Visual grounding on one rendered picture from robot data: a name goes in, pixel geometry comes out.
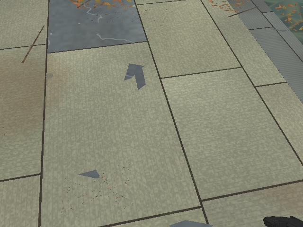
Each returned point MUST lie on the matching right robot hand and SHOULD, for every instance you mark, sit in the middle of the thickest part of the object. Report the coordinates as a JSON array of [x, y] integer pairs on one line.
[[282, 222]]

